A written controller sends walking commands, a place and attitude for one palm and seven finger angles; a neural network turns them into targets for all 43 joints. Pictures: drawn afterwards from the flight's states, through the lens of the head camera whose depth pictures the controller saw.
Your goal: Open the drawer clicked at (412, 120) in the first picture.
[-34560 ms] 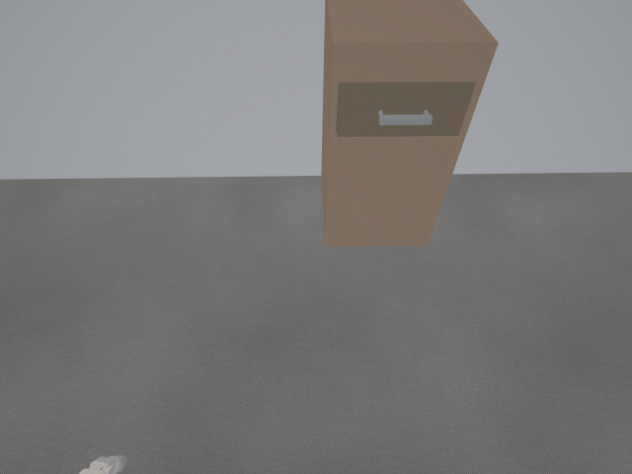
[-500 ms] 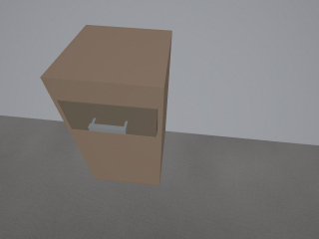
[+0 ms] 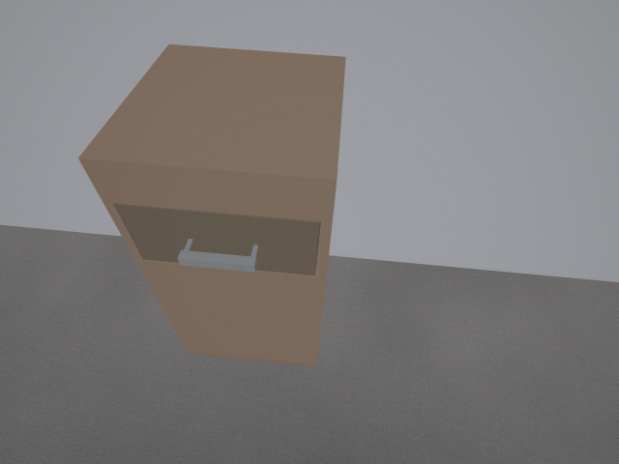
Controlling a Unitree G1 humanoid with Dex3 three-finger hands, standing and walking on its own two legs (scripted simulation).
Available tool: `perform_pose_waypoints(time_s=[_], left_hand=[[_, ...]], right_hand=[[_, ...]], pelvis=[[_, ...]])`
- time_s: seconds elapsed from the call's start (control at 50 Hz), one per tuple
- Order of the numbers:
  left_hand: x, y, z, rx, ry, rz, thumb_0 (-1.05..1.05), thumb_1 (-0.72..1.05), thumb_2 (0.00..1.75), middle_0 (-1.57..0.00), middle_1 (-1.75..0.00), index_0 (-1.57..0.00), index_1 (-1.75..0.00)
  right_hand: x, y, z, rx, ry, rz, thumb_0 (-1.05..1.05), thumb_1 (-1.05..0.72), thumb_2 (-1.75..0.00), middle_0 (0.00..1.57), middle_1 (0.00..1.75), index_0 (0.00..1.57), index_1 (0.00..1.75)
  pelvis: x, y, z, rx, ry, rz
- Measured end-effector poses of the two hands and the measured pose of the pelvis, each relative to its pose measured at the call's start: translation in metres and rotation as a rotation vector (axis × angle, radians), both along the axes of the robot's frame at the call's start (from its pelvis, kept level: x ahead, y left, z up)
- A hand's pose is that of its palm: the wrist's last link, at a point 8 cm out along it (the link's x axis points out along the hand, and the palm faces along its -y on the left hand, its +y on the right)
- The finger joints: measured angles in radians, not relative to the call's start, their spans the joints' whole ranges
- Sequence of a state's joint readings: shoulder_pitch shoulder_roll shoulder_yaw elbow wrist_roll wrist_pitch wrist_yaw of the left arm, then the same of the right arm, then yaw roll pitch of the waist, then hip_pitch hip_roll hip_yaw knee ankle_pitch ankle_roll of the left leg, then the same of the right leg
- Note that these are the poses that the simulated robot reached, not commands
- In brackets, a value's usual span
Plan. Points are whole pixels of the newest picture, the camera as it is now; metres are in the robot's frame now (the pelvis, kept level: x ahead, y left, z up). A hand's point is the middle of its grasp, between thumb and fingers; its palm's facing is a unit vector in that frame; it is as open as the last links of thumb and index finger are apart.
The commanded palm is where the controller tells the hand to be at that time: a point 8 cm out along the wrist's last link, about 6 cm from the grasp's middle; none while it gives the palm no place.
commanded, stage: come to a stop and stand still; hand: left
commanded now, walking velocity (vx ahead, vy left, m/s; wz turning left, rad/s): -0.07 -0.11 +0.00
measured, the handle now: (220, 253) +0.51 +0.22 -0.14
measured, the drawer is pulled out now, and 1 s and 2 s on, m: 0.00 0.00 0.00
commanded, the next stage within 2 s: look again from close up in 0.78 s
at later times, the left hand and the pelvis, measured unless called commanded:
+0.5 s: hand out of the picture -0.02 +0.12 -0.17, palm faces +0.03 -0.98 -0.19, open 7.3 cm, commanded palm none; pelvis -0.01 -0.05 +0.01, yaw +0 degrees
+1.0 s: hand out of the picture -0.05 +0.09 -0.17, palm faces +0.04 -0.99 -0.15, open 7.4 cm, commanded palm none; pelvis -0.02 -0.05 +0.00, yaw +1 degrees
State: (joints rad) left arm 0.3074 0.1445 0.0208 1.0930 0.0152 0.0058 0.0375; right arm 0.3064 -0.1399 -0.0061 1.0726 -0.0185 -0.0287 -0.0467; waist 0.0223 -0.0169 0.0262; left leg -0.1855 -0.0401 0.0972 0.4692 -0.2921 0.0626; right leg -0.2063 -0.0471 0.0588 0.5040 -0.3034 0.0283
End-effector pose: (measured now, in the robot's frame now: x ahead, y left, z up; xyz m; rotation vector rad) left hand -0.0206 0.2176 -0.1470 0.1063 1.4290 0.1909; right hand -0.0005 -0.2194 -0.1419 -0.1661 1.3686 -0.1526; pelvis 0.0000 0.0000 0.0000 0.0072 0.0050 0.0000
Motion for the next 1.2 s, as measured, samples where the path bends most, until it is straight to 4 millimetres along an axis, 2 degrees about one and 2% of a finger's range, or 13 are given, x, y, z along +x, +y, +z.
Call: perform_pose_waypoints(time_s=[0.14,0.28,0.38,0.68,0.84,0.92,1.0,1.2], left_hand=[[0.022,-0.003,0.002,0.008,-0.022,-0.043,0.01,0.91,0.9,-0.2,-0.3,-0.19,-0.29],[0.028,-0.013,0.007,0.025,-0.051,-0.057,0.01,0.93,0.9,-0.2,-0.3,-0.19,-0.29],[0.018,-0.027,0.01,0.024,-0.05,-0.054,0.01,0.93,0.9,-0.2,-0.3,-0.19,-0.29],[-0.034,-0.082,0.006,-0.054,0.018,-0.008,0.01,0.91,0.9,-0.2,-0.3,-0.19,-0.29],[-0.045,-0.095,0.005,-0.074,0.04,0.012,0.01,0.91,0.9,-0.2,-0.3,-0.2,-0.29],[-0.044,-0.093,0.005,-0.057,0.031,0.006,0.01,0.91,0.9,-0.2,-0.3,-0.2,-0.29],[-0.036,-0.077,0.002,-0.035,0.016,-0.023,0.01,0.9,0.9,-0.2,-0.3,-0.2,-0.3],[0.02,-0.027,0.009,0.045,-0.104,-0.064,0.01,0.91,0.9,-0.2,-0.3,-0.2,-0.29]], right_hand=[[-0.005,-0.003,-0.002,0.004,0.01,-0.037,0.01,-0.93,-0.89,0.2,0.3,0.2,0.3],[-0.014,-0.015,-0.005,0.026,0.022,-0.046,0.01,-0.92,-0.89,0.2,0.3,0.2,0.3],[-0.018,-0.026,-0.005,0.04,0.025,-0.039,0.01,-0.92,-0.9,0.2,0.3,0.2,0.3],[-0.03,-0.05,-0.002,0.047,0.041,-0.015,0.0,-0.91,-0.9,0.2,0.3,0.19,0.3],[-0.039,-0.051,-0.001,0.05,0.065,-0.016,0.0,-0.91,-0.9,0.2,0.3,0.19,0.3],[-0.04,-0.05,-0.003,0.056,0.073,-0.02,0.0,-0.91,-0.9,0.2,0.3,0.19,0.3],[-0.032,-0.047,-0.009,0.052,0.022,-0.035,0.0,-0.91,-0.9,0.2,0.3,0.19,0.3],[-0.023,-0.027,-0.012,0.064,-0.009,-0.014,0.01,-0.92,-0.9,0.2,0.3,0.19,0.3]], pelvis=[[0.0,-0.005,0.001,0.005,-0.003,-0.016],[-0.005,-0.02,0.002,0.003,-0.007,-0.015],[-0.009,-0.032,0.004,0.002,-0.012,-0.011],[-0.02,-0.059,0.006,-0.005,-0.019,0.005],[-0.02,-0.064,0.006,-0.008,-0.013,0.01],[-0.021,-0.063,0.004,-0.018,-0.005,0.009],[-0.022,-0.054,-0.002,-0.033,0.001,0.012],[-0.013,-0.037,-0.002,-0.007,-0.014,0.001]])
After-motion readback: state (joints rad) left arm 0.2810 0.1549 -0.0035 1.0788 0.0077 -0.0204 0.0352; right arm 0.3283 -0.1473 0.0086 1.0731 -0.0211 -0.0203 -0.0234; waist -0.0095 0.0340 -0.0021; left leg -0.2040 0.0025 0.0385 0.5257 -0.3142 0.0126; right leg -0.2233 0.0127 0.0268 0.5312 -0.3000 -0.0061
